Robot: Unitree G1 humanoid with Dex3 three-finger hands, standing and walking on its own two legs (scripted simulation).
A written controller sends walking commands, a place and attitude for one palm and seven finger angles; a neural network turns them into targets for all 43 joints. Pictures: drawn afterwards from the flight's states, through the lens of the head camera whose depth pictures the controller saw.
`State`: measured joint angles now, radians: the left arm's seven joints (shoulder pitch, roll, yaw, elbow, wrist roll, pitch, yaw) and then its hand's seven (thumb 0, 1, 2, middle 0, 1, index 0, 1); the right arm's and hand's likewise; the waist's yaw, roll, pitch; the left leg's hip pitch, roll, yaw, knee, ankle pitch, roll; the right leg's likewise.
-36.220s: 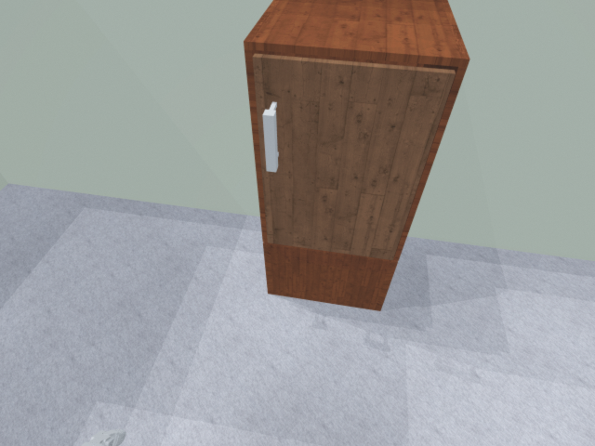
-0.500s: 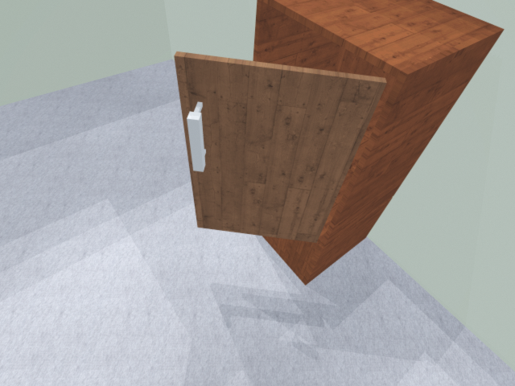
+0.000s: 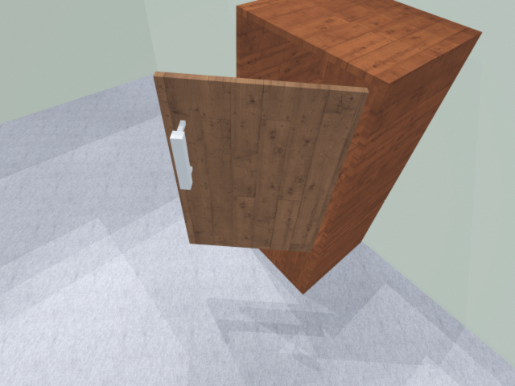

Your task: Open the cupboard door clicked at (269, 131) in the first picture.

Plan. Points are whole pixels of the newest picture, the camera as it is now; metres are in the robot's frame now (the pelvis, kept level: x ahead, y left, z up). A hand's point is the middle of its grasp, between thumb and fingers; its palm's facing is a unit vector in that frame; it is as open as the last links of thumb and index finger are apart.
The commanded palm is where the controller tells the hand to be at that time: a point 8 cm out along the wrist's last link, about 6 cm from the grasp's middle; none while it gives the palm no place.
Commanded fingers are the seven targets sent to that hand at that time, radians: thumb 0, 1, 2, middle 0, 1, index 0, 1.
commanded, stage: come to a stop and stand still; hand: left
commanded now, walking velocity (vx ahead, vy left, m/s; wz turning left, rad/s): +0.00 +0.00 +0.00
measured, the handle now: (184, 155) +0.56 +0.20 +0.00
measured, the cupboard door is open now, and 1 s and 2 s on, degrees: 46 46 46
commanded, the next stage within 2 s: look again from close up in 0.22 s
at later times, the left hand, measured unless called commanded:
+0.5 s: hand out of the picture +0.01 +0.17 -0.18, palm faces +0.03 -0.97 -0.23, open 7.3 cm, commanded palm none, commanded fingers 0.00 0.90 0.90 -0.20 -0.30 -0.20 -0.30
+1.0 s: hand out of the picture -0.03 +0.14 -0.17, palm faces +0.01 -0.98 -0.20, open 7.4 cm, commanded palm none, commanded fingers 0.00 0.90 0.90 -0.20 -0.30 -0.20 -0.30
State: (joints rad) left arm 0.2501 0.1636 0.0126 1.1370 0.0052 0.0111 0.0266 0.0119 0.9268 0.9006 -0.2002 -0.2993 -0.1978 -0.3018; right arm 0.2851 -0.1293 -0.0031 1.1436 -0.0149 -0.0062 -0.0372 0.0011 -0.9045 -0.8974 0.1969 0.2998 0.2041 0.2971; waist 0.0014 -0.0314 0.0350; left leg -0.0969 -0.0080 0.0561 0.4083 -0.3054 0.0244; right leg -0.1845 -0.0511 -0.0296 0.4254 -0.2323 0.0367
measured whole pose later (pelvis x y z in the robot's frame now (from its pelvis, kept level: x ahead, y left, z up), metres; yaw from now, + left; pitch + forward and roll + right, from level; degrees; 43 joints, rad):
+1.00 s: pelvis -0.03 -0.03 +0.00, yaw -1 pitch -1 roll +1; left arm 0.29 0.14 -0.01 1.10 0.01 -0.01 0.02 0.00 0.91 0.90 -0.20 -0.30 -0.20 -0.30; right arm 0.33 -0.16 0.01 1.11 -0.02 -0.01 -0.02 0.00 -0.91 -0.90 0.20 0.30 0.20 0.30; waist 0.00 0.02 0.05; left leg -0.14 0.03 0.06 0.46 -0.29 -0.02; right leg -0.25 -0.02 -0.03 0.51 -0.24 -0.01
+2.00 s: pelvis -0.03 -0.02 -0.01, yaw +0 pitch -3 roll +0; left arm 0.23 0.20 0.01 0.93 0.01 0.02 0.02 0.00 0.90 0.90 -0.20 -0.30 -0.20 -0.30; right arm 0.20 -0.23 -0.05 0.95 -0.03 0.01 -0.02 0.00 -0.91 -0.90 0.20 0.30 0.20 0.30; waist -0.01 -0.02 0.01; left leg -0.18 0.01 0.04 0.59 -0.36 0.01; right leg -0.29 -0.03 -0.10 0.58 -0.24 -0.03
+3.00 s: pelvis -0.04 +0.02 +0.00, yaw +1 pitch -1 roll +0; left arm 0.30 0.19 0.00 1.09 0.02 0.00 0.02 0.00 0.91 0.90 -0.20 -0.30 -0.20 -0.30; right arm 0.24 -0.20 -0.02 1.11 -0.01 -0.01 0.00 0.00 -0.90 -0.90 0.20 0.30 0.21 0.30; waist 0.00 -0.01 0.02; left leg -0.16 -0.05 0.05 0.43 -0.25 0.06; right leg -0.27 -0.05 -0.03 0.43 -0.13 0.02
